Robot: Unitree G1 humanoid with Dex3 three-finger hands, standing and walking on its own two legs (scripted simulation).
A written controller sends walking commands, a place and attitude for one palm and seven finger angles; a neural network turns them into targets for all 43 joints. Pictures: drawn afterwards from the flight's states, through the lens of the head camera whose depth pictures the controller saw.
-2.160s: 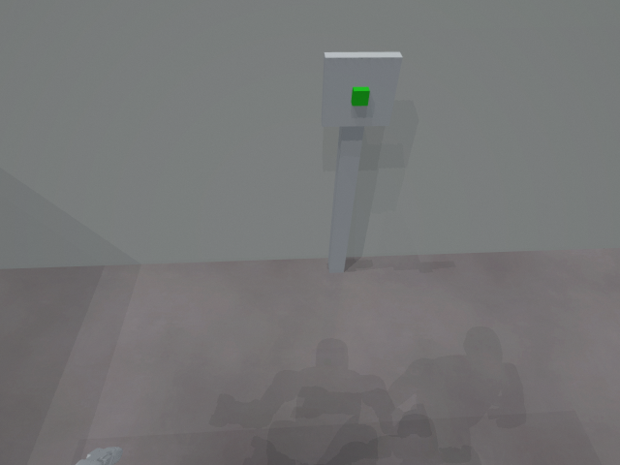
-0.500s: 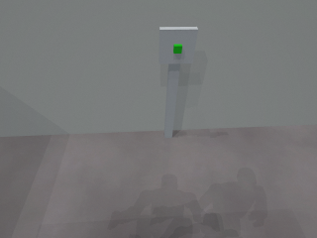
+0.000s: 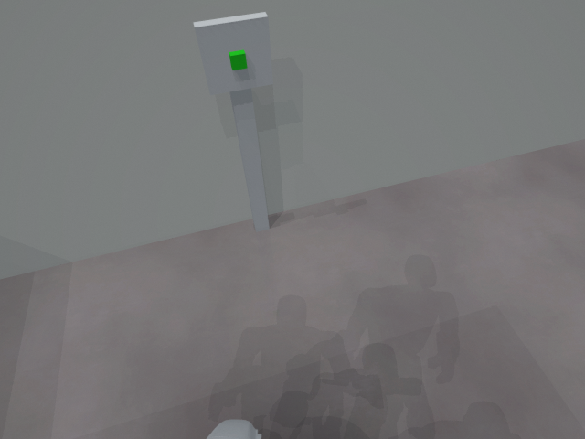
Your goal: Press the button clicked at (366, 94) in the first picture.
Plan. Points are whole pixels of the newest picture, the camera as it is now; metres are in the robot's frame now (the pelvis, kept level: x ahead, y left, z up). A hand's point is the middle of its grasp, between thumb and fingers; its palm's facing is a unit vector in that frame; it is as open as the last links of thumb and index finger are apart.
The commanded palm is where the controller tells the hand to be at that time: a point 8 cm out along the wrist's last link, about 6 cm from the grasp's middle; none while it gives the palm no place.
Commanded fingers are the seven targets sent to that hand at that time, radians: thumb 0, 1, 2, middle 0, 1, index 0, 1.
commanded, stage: walk to a spot facing it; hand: left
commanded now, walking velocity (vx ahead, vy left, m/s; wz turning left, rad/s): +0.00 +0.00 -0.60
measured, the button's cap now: (237, 59) +0.96 +0.23 +0.02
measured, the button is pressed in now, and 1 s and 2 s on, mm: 0 0 0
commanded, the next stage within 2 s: turn to face it in 1.52 s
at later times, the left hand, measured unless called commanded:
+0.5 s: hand out of the picture +0.11 +0.23 -0.16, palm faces -0.28 -0.93 -0.22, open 7.4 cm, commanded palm none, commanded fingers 0.00 0.90 0.90 -0.20 -0.30 -0.20 -0.30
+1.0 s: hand (213, 406) +0.19 +0.17 -0.20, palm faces -0.51 -0.85 -0.15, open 7.4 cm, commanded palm none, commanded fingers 0.00 0.90 0.90 -0.20 -0.30 -0.20 -0.30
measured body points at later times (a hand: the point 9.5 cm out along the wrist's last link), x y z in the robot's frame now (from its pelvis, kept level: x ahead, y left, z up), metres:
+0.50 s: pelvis -0.03 +0.04 +0.00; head -0.01 +0.06 +0.45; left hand +0.12 +0.28 -0.14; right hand -0.06 -0.21 -0.13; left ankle -0.02 +0.17 -0.74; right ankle -0.06 -0.10 -0.70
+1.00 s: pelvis +0.09 +0.00 -0.02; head +0.12 +0.03 +0.43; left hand +0.22 +0.21 -0.19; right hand +0.02 -0.26 -0.13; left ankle +0.21 +0.05 -0.74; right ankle -0.07 -0.08 -0.72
